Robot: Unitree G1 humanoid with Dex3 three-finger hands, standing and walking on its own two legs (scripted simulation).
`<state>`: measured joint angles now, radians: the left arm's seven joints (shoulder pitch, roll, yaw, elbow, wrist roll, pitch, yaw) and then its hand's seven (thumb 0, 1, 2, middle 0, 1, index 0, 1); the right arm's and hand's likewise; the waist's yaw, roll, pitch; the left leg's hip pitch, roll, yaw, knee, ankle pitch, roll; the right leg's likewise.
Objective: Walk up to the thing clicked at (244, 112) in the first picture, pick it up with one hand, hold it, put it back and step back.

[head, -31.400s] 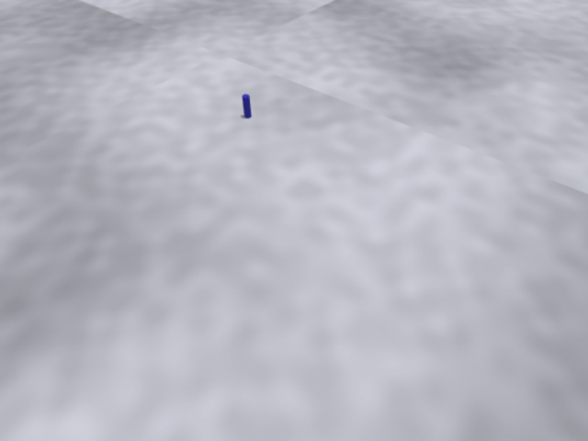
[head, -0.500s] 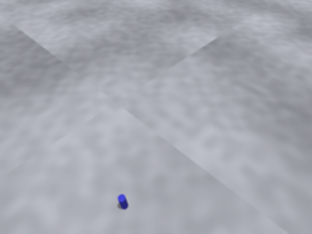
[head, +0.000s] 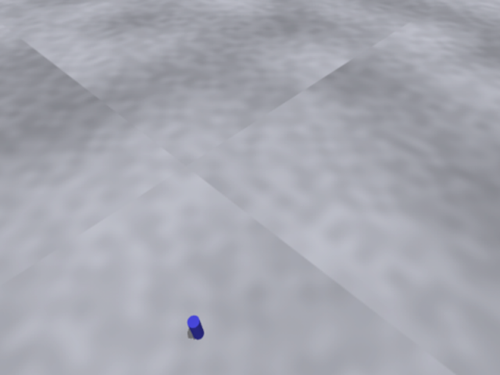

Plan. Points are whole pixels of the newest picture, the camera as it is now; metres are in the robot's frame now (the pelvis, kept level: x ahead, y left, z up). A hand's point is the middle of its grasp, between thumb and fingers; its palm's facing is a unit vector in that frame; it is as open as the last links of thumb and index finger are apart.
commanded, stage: stand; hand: left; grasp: from the side
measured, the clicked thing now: (196, 327) +0.42 +0.21 -0.71
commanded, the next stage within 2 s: step back in 0.08 s
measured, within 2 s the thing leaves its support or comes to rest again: neither
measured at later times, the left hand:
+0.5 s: hand out of the picture +0.09 +0.31 -0.18, palm faces +0.00 -0.93 -0.37, open 7.4 cm
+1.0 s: hand out of the picture -0.05 +0.29 -0.15, palm faces -0.06 -0.91 -0.41, open 7.4 cm
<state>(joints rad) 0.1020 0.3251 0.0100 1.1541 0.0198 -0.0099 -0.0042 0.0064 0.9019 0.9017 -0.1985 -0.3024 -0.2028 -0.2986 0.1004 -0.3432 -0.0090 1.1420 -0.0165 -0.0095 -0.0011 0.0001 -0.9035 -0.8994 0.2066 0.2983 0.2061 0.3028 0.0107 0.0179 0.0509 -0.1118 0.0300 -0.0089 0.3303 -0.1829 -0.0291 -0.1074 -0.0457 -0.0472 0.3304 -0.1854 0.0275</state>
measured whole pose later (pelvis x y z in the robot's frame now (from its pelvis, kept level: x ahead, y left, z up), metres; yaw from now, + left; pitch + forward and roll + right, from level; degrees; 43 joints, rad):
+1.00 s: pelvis -0.16 +0.03 -0.02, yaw -4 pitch -1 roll +2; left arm 0.17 0.34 0.07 0.86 0.04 0.04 0.00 0.01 0.90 0.90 -0.20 -0.30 -0.21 -0.30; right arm 0.14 -0.39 -0.05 0.89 0.01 0.04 -0.01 0.00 -0.90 -0.90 0.21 0.30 0.21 0.30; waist 0.02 0.02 0.14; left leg -0.46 -0.13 -0.14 1.14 -0.49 0.00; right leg -0.31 -0.01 0.05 0.60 -0.28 -0.02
